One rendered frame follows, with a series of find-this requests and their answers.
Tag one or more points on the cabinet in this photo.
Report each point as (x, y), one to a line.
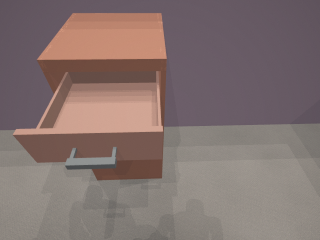
(111, 42)

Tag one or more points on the drawer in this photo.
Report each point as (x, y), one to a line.
(96, 111)

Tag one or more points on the handle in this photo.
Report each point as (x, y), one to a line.
(73, 163)

